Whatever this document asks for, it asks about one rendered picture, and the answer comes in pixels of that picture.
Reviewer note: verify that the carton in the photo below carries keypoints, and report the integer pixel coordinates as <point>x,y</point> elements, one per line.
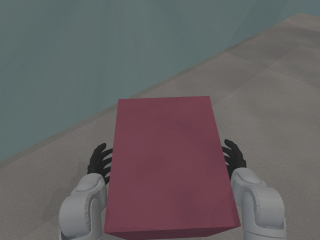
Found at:
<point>168,176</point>

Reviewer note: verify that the left robot forearm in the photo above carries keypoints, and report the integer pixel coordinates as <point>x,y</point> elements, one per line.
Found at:
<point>80,213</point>

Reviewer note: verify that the right robot hand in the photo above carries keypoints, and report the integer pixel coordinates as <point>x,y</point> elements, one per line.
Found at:
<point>235,159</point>

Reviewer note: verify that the left robot hand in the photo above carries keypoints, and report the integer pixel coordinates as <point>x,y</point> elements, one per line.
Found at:
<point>97,163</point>

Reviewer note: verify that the right robot forearm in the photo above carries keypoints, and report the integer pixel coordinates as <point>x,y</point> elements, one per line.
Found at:
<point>263,209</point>

